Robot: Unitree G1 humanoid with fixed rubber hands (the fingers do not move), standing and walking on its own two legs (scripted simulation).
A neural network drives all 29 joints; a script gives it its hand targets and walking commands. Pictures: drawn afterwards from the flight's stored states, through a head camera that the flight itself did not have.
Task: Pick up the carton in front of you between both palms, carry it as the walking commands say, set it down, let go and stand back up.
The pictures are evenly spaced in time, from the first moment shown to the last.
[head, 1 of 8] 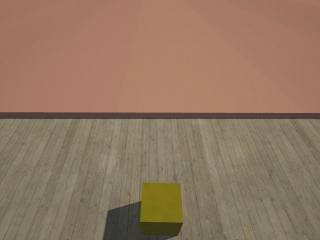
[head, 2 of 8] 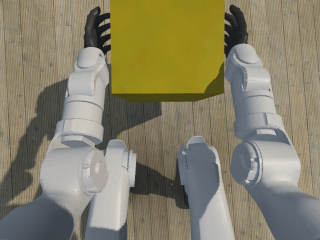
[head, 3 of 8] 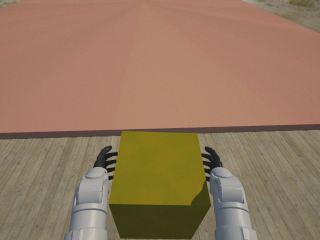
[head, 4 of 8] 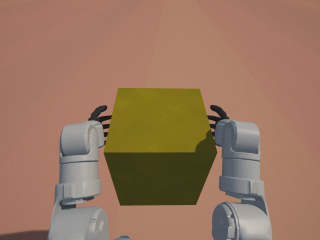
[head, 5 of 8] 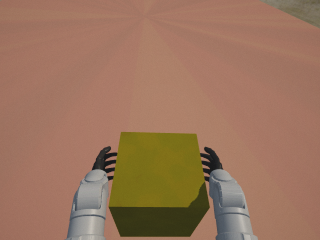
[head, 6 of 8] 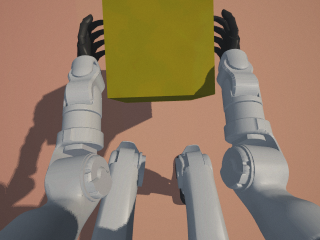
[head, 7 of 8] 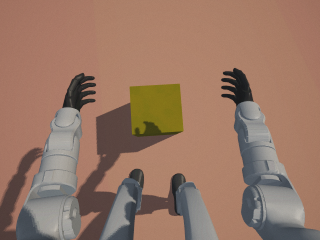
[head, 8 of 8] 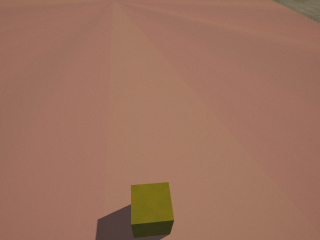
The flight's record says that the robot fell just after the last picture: no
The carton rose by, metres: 0.82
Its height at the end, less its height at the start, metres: +0.06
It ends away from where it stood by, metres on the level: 2.87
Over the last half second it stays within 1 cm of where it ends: yes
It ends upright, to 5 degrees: yes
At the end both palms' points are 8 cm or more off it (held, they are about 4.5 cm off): yes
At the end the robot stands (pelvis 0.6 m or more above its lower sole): yes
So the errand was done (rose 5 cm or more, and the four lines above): yes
